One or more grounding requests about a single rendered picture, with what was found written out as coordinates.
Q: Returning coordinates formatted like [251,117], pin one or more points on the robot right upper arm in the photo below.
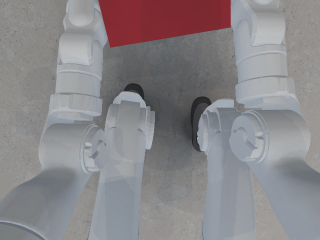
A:
[274,144]

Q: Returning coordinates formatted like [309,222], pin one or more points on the carton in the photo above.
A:
[135,21]

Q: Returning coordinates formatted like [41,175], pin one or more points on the left robot thigh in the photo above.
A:
[117,206]

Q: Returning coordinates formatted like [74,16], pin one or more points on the robot left upper arm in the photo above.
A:
[42,207]

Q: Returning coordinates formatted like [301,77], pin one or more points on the robot right shin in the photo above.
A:
[221,103]

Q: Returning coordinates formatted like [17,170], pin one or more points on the robot right forearm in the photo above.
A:
[260,56]

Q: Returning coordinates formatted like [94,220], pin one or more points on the robot left forearm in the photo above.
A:
[79,66]

